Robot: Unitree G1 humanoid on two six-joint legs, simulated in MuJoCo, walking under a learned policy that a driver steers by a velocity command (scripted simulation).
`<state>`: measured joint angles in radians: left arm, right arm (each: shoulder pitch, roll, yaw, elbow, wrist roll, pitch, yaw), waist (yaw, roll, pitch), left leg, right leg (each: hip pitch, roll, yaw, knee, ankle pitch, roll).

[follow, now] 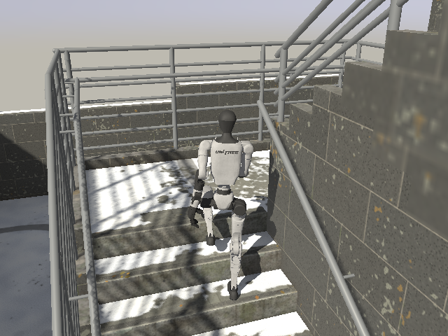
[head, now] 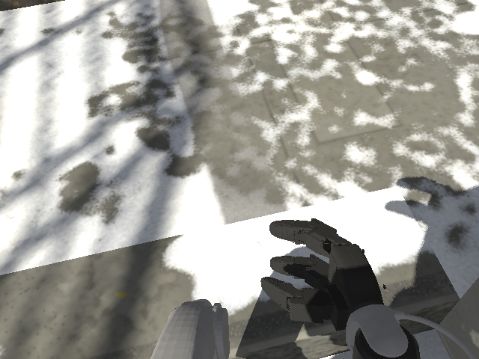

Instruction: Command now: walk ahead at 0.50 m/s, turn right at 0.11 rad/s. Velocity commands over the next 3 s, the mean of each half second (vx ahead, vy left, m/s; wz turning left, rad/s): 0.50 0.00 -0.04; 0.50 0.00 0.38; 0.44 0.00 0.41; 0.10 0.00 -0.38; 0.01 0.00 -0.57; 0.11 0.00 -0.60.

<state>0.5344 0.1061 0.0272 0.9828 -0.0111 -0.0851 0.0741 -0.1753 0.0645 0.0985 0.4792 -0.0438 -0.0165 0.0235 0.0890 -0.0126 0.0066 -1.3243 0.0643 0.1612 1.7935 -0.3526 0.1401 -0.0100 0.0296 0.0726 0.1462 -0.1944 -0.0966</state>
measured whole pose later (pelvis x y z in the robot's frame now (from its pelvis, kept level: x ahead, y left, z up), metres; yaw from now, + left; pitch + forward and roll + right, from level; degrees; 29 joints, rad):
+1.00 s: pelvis +0.59 +0.04 +0.34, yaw +12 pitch +2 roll -1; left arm 0.34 0.24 0.06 0.84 0.02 -0.14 0.03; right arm 0.11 -0.22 -0.08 0.70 -0.02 0.01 0.07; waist 0.03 0.02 -0.03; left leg -0.69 0.05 0.06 0.77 -0.03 0.07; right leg 0.03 -0.05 -0.31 0.26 -0.31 0.01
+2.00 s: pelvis +1.00 +0.18 +0.33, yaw +9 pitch +1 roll +2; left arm 0.28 0.27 0.07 0.78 0.00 0.01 0.01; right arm 0.18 -0.29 -0.03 0.73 -0.04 0.06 -0.04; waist 0.04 0.03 0.01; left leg -0.52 0.00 -0.11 0.96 -0.31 -0.04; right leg -0.32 0.16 0.15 0.36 -0.03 -0.11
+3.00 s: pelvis +1.02 +0.21 +0.34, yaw -27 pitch +2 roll +1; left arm 0.34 0.29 0.05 0.74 0.02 0.00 -0.01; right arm 0.22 -0.33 -0.06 0.74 -0.05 0.02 0.03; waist 0.02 0.03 0.00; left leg -0.51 0.05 -0.03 0.85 -0.23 -0.04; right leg -0.11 0.09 0.15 0.31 -0.22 -0.09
